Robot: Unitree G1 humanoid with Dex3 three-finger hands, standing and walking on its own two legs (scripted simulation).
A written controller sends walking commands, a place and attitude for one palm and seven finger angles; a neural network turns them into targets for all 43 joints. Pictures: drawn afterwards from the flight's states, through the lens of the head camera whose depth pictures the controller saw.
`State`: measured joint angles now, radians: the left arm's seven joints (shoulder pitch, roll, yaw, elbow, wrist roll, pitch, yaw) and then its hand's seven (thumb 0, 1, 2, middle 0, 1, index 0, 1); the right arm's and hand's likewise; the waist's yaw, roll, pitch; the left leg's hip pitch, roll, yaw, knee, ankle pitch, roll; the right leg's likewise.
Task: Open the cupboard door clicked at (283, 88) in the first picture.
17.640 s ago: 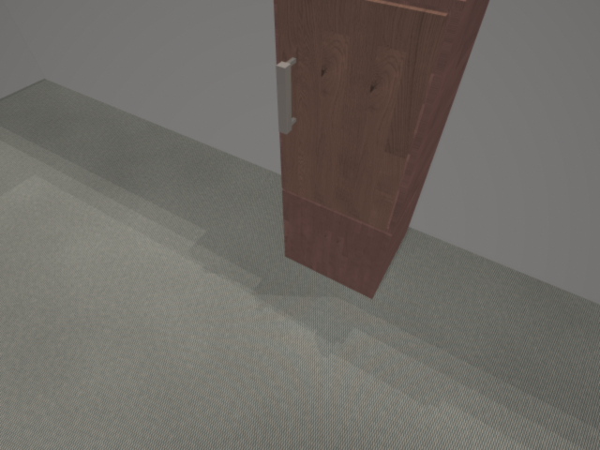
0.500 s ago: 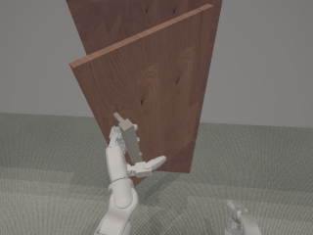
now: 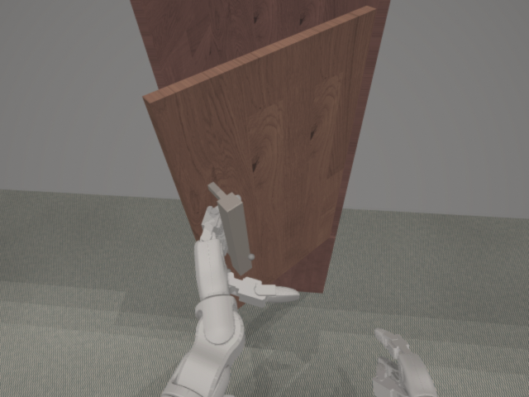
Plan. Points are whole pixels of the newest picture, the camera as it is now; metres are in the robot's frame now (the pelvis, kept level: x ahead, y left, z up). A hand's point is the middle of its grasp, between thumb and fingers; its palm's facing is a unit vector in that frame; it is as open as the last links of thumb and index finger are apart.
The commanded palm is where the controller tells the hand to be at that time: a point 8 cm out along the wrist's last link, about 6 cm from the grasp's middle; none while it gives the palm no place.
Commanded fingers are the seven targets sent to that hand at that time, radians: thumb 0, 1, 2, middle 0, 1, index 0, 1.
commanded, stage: slide the hand sideways off the handle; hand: left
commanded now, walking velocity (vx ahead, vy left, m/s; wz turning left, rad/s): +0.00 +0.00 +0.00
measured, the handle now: (229, 230) +0.36 +0.07 +0.06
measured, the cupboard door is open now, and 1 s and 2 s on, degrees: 45 49 49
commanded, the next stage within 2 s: draw the hand back to the body in 1.16 s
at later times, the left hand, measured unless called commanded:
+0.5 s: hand (244, 294) +0.25 +0.04 +0.07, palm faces -0.16 -0.99 -0.01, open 16.2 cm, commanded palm +0.23 +0.11 +0.07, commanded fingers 0.00 -0.50 0.30 -0.15 -0.30 -0.15 -0.30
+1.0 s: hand (202, 319) +0.22 +0.09 +0.06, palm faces -0.08 -1.00 -0.02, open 16.0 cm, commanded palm +0.19 +0.16 +0.07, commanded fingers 0.00 -0.50 0.30 -0.15 -0.30 -0.15 -0.30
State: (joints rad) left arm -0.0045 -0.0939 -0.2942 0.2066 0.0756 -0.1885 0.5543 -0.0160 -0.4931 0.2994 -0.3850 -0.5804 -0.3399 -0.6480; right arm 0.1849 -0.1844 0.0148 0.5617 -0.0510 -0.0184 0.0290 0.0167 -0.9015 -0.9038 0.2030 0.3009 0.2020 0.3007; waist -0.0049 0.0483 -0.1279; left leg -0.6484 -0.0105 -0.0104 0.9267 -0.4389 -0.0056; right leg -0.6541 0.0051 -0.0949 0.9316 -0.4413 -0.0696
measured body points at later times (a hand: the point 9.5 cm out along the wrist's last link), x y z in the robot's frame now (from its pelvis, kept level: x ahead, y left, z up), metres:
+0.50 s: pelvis +0.00 +0.01 +0.00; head +0.03 -0.01 +0.45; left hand +0.25 +0.10 +0.07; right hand +0.16 -0.21 -0.09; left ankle +0.01 +0.12 -0.69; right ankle +0.02 -0.08 -0.69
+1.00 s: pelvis +0.01 +0.00 -0.01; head +0.06 -0.02 +0.44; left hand +0.22 +0.15 +0.07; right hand +0.20 -0.22 -0.09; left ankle +0.01 +0.12 -0.69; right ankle +0.02 -0.08 -0.69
